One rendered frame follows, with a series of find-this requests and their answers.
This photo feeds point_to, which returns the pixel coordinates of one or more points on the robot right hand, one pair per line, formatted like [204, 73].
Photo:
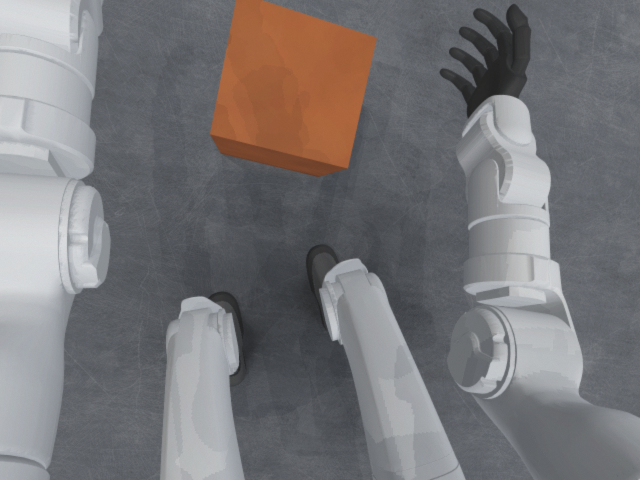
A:
[506, 66]

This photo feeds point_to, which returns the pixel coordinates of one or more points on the left robot shin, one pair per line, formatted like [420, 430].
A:
[188, 304]

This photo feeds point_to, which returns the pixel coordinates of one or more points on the robot left upper arm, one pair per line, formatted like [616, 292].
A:
[53, 243]

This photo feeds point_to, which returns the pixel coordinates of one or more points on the robot right forearm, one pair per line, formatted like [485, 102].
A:
[507, 188]

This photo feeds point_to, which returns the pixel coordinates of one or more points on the robot left forearm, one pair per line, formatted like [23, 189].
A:
[48, 64]

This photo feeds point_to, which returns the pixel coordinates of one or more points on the robot right upper arm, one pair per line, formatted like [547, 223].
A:
[524, 369]

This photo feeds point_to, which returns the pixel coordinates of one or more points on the carton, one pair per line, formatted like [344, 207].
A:
[291, 89]

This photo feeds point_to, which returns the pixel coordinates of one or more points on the left robot foot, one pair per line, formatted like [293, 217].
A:
[229, 303]

